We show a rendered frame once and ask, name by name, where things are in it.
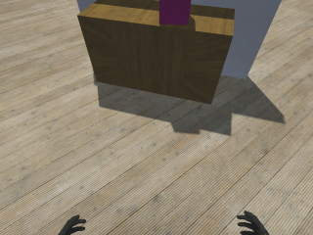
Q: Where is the robot left hand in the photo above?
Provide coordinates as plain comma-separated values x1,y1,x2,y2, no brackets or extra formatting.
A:
58,214,86,235

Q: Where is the pedestal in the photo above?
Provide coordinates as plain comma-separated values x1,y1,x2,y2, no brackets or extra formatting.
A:
77,0,235,105

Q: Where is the robot right hand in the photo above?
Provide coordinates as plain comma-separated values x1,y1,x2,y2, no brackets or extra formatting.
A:
237,211,270,235

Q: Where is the carton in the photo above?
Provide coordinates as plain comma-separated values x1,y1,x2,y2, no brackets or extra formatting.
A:
159,0,192,25

